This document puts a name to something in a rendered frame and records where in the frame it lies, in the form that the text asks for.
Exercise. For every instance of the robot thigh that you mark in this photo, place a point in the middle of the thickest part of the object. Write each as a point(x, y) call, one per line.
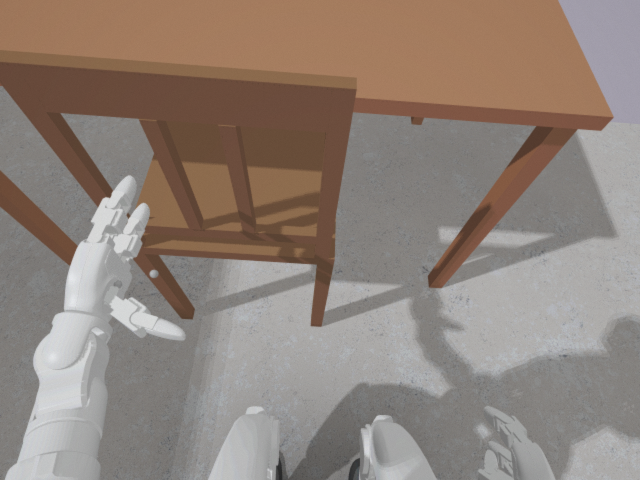
point(388, 452)
point(250, 448)

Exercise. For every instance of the robot right hand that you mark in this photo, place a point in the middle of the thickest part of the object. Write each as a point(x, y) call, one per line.
point(526, 461)

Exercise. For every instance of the left robot thigh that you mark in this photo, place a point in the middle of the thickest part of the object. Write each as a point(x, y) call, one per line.
point(250, 448)

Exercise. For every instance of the chair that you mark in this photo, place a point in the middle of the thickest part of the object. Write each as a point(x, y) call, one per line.
point(247, 164)

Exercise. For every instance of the robot left forearm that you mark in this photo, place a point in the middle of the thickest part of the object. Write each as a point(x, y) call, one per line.
point(62, 438)

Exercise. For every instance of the right robot thigh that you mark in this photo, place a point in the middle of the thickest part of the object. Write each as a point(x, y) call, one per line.
point(388, 452)

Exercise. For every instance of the robot left hand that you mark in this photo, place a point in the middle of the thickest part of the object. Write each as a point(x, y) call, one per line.
point(104, 257)

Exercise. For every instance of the table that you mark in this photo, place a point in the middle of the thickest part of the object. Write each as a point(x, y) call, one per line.
point(497, 61)

